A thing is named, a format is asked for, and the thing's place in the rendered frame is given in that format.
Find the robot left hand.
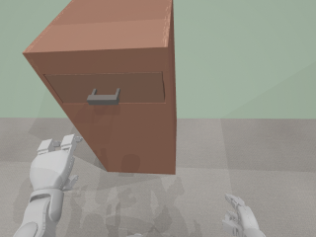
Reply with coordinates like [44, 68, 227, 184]
[30, 133, 83, 192]

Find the drawer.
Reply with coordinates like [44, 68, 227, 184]
[44, 71, 165, 104]

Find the left robot forearm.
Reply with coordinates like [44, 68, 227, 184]
[13, 188, 64, 237]

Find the robot right hand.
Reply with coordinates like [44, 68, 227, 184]
[222, 194, 260, 237]

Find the cabinet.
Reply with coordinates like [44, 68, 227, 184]
[22, 0, 177, 175]

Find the handle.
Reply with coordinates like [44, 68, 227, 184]
[87, 88, 120, 106]

